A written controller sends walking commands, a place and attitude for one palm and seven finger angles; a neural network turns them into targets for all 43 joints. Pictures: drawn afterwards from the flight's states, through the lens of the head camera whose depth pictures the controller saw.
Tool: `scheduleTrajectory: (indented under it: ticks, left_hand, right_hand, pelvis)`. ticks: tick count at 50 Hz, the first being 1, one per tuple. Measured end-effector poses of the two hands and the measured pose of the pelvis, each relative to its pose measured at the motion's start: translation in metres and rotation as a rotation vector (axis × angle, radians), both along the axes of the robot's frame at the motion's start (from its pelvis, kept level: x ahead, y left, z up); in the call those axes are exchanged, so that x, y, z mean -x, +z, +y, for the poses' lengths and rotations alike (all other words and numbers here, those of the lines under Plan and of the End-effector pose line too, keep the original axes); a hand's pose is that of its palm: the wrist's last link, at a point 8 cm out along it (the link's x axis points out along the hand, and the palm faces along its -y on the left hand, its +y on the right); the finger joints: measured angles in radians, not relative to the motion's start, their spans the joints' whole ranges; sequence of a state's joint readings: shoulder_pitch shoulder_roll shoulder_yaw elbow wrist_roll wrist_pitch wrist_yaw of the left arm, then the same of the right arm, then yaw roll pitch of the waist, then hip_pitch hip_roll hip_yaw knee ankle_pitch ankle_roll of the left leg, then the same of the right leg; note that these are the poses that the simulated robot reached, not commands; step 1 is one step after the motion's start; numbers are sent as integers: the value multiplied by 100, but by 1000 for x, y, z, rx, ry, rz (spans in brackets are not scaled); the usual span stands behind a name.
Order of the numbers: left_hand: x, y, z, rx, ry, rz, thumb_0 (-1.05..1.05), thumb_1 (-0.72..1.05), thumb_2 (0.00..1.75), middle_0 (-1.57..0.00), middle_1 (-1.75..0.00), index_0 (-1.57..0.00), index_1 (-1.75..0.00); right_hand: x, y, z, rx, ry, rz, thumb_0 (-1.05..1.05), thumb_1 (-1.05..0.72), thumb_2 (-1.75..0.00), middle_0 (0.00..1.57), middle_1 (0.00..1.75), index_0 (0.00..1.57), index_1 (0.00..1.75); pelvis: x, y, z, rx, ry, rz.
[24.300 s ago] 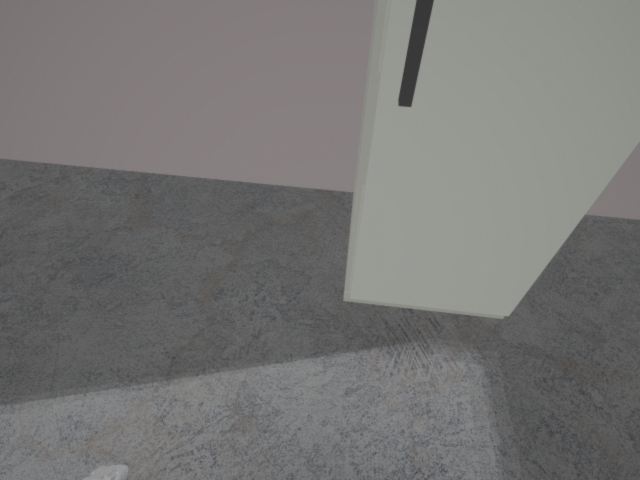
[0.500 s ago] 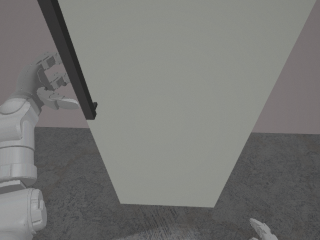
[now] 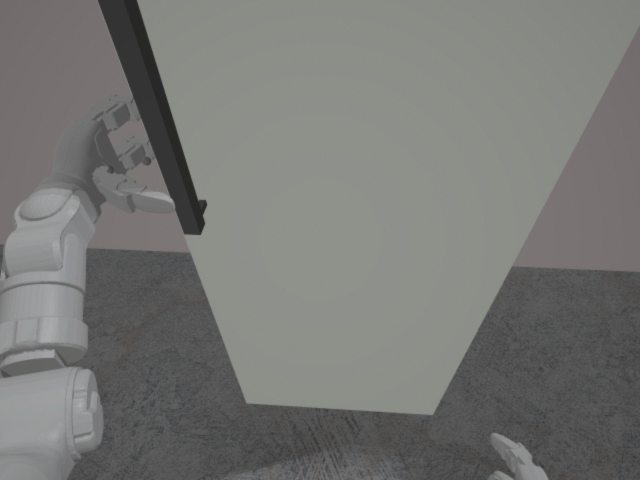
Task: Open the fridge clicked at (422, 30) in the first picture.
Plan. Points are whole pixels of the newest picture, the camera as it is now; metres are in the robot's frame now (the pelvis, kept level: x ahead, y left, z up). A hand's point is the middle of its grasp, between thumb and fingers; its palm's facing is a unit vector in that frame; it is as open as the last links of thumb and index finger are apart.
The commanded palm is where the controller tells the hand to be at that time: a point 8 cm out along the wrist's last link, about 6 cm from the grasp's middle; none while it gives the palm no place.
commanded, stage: slide the fingers in behind the handle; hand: left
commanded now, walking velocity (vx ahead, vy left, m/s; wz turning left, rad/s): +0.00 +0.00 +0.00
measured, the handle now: (164, 109) +0.45 +0.21 +0.26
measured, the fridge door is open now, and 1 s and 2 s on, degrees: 0 0 0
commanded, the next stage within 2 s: grip the handle and tug to test in 1.52 s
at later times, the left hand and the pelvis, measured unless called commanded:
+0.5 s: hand (167, 166) +0.39 +0.19 +0.23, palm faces -0.01 -1.00 -0.02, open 14.0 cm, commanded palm +0.36 +0.25 +0.23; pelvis +0.00 +0.00 +0.00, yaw +0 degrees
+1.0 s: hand (178, 168) +0.39 +0.18 +0.22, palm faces +0.02 -1.00 -0.02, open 14.1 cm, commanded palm +0.37 +0.23 +0.23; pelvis +0.01 -0.01 +0.00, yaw +0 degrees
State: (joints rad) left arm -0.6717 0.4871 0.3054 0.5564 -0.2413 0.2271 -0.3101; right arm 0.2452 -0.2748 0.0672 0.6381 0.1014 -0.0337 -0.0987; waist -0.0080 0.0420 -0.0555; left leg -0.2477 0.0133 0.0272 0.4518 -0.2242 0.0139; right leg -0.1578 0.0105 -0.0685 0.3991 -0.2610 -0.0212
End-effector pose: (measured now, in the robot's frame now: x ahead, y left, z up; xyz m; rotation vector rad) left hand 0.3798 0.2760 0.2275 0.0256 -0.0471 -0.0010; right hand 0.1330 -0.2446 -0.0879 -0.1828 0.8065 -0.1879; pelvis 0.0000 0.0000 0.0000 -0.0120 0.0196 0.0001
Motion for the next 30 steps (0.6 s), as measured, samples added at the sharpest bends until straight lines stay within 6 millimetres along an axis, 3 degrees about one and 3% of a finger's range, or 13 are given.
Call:
scheduleTrajectory:
  ticks: [18, 30]
  left_hand:
    - [14, -2, -18, 1, 3, 6, -2, -50, 30, -30, -120, -28, -119]
    - [8, -1, -33, 4, -11, 11, -2, -50, 30, -30, -120, -30, -120]
  right_hand:
    - [-30, 11, 8, -10, 32, -62, 1, -90, -90, 20, 30, 21, 30]
    - [-31, 8, 3, -19, 22, -48, 1, -90, -90, 20, 30, 21, 30]
  pelvis:
    - [-3, 1, 0, -3, -5, -17]
    - [-7, 2, -4, -7, -9, -15]
